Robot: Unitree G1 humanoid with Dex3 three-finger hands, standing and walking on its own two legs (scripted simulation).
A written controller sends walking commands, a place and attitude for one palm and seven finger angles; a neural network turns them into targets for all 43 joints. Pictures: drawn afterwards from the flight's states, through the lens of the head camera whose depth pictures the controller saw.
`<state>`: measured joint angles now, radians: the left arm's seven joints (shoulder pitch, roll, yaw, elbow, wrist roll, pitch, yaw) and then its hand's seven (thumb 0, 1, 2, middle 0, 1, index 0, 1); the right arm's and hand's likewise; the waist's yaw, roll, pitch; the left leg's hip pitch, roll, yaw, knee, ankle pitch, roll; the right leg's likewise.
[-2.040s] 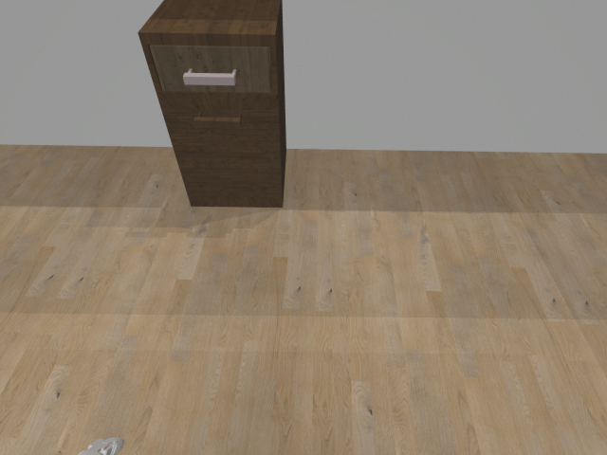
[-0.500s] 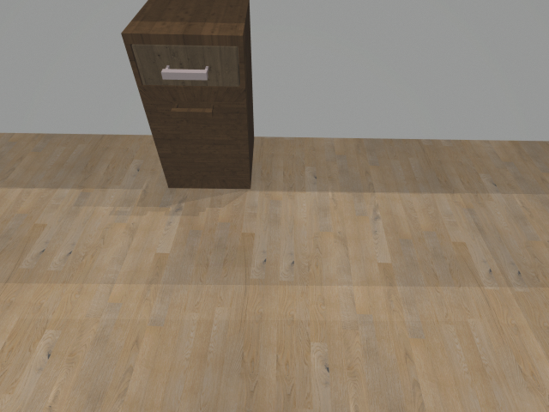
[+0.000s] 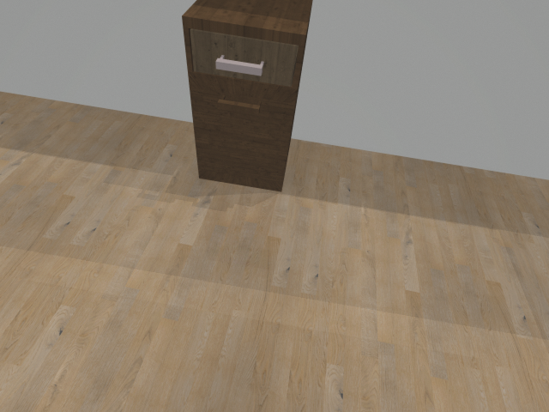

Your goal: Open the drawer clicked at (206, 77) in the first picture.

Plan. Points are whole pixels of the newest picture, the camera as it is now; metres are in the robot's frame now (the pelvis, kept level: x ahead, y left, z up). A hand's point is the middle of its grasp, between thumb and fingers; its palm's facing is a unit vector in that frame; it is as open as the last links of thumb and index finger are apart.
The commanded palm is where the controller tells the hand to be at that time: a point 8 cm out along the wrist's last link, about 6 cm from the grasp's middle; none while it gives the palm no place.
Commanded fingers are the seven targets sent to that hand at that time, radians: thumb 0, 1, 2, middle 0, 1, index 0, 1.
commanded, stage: get within about a metre, facing it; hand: left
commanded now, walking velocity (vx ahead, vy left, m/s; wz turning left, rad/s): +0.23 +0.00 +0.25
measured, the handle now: (240, 63) +1.24 +0.19 -0.09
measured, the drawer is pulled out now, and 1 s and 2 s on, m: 0.00 0.00 0.00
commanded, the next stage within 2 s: stand and wait in 0.10 s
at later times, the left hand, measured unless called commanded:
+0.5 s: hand (177, 357) +0.24 +0.18 -0.17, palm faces +0.08 -0.98 -0.17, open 7.4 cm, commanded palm none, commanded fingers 0.00 0.90 0.90 -0.20 -0.30 -0.20 -0.30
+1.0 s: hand (150, 396) +0.17 +0.20 -0.16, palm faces +0.15 -0.97 -0.17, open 7.4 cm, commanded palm none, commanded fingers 0.00 0.90 0.90 -0.20 -0.30 -0.20 -0.30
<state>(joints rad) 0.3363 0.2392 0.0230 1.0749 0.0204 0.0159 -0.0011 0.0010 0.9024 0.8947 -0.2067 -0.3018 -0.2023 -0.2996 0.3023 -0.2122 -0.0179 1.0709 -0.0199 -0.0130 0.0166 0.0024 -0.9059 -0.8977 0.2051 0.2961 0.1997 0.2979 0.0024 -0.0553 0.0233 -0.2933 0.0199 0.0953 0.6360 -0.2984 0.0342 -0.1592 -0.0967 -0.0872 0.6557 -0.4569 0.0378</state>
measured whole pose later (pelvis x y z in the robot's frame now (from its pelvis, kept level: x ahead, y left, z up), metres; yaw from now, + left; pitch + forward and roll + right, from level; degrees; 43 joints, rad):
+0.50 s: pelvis +0.16 +0.01 +0.00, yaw +5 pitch -1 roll +0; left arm 0.15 0.14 0.02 1.01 0.02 -0.03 0.02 0.00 0.91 0.90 -0.20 -0.30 -0.20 -0.30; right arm 0.42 -0.10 -0.02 1.15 -0.01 -0.04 -0.04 0.00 -0.90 -0.90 0.21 0.30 0.20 0.30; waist -0.04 0.01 0.05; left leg -0.04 -0.03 0.01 0.60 -0.49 0.04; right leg -0.37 -0.04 -0.12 0.59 -0.19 -0.01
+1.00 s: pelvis +0.22 +0.04 +0.02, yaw +6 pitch -1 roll +0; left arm 0.32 0.16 0.00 1.15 0.01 0.01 0.03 0.00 0.91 0.90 -0.20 -0.30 -0.20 -0.30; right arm 0.25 -0.15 -0.02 1.12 -0.01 -0.03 -0.04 0.01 -0.94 -0.90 0.20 0.30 0.20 0.30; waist 0.03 -0.02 0.02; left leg -0.11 0.02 0.10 0.41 -0.28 0.02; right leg -0.18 -0.07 -0.10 0.41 -0.21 0.03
